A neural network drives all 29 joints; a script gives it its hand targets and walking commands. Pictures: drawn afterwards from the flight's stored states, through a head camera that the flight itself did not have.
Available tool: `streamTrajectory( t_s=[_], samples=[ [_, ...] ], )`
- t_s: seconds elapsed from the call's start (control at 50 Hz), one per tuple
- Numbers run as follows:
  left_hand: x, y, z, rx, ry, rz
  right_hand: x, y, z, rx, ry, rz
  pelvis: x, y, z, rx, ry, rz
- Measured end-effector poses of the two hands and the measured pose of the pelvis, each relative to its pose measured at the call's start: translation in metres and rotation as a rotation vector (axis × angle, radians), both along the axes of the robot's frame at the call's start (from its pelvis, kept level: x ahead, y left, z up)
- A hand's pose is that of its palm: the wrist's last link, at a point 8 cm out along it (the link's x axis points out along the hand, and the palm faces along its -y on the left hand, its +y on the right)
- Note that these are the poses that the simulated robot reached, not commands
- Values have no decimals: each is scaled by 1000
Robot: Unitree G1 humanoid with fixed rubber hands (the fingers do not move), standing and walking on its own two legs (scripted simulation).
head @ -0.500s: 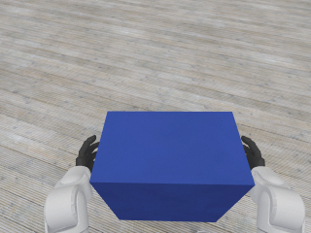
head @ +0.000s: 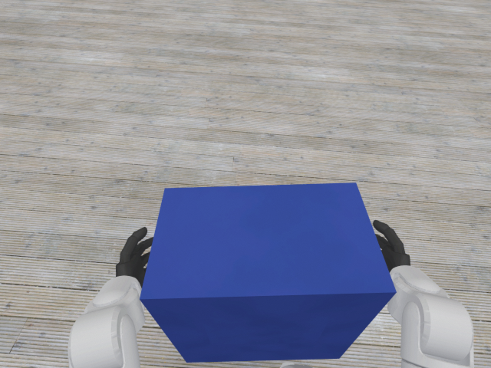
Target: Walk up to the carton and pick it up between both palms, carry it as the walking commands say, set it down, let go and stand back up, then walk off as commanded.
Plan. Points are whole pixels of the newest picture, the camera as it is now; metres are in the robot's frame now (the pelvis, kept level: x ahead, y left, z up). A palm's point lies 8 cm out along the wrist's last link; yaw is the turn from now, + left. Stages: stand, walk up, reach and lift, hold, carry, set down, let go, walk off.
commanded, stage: carry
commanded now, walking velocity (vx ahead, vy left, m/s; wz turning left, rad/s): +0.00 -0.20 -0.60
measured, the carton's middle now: (261, 282) +0.26 +0.01 +0.00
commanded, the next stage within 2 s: none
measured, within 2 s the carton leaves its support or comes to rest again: neither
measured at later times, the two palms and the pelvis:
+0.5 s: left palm (327, 283) +0.24 -0.08 +0.06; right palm out of the picture +0.14 -0.44 +0.05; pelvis -0.05 -0.18 -0.01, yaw -16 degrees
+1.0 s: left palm out of the picture +0.18 -0.34 +0.07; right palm out of the picture -0.04 -0.64 +0.06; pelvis -0.13 -0.34 -0.01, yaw -33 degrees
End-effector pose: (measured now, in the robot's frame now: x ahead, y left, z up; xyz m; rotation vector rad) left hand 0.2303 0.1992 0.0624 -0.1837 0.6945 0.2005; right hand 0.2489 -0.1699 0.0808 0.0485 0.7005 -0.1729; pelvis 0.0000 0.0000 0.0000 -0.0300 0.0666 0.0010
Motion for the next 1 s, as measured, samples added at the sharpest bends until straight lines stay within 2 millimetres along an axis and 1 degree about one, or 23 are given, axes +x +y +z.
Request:
streamTrajectory(
  t_s=[0.08, 0.16, 0.22, 0.28, 0.32, 0.34, 0.38, 0.42, 0.48, 0.6, 0.66, 0.7, 0.78, 0.84, 0.9, 0.94, 0.96, 1.0],
  samples=[
    [14, -36, 16, -5, -17, -76, -15, -37, 15, -10, -16, -70, -3, -22, 11, -23, -10, -41],
    [30, -84, 27, 14, -51, -156, -26, -83, 24, -10, -46, -134, -8, -53, 12, -36, -6, -94],
    [39, -129, 28, 39, -57, -211, -36, -125, 16, 6, -52, -184, -12, -83, 6, -30, 1, -141],
    [43, -180, 17, 55, -59, -254, -49, -174, -3, 20, -54, -225, -15, -118, -11, -13, 3, -173],
    [40, -212, 4, 54, -33, -271, -60, -204, -18, 21, -28, -242, -21, -133, -17, 6, 4, -190],
    [36, -225, -1, 58, -11, -280, -67, -217, -24, 29, -6, -254, -24, -138, -17, 5, 2, -202],
    [27, -246, -7, 75, 26, -302, -83, -235, -33, 54, 31, -281, -31, -148, -14, 9, -2, -221],
    [20, -260, -8, 83, 41, -319, -96, -247, -36, 70, 44, -307, -37, -159, -11, 15, -2, -243],
    [12, -275, -6, 62, 26, -324, -109, -261, -30, 67, 25, -334, -44, -174, -10, 17, 3, -274],
    [0, -298, -4, -5, -23, -334, -125, -283, -6, 5, -23, -348, -57, -201, -8, 17, 6, -329],
    [-5, -316, 2, -8, -10, -377, -143, -297, 5, -4, -11, -384, -63, -215, 1, 5, -2, -387],
    [-6, -334, 11, -9, -13, -416, -157, -309, 12, -9, -13, -419, -68, -224, 8, -8, -7, -412],
    [-6, -379, 25, -9, -40, -500, -186, -343, 25, -23, -36, -490, -80, -247, 14, -35, -7, -453],
    [-10, -421, 31, 10, -64, -566, -209, -374, 26, -21, -54, -542, -93, -269, 11, -37, -1, -500],
    [-19, -468, 28, 36, -71, -624, -236, -411, 14, -2, -57, -596, -107, -297, 2, -25, 4, -547],
    [-30, -502, 19, 41, -73, -650, -256, -439, 0, 3, -59, -622, -117, -318, -11, -6, 0, -565],
    [-37, -517, 13, 41, -58, -658, -266, -452, -7, 4, -46, -630, -121, -325, -13, -7, -1, -569],
    [-52, -539, 6, 52, -8, -665, -285, -471, -16, 24, 3, -642, -127, -336, -9, 1, -9, -568]
  ],
)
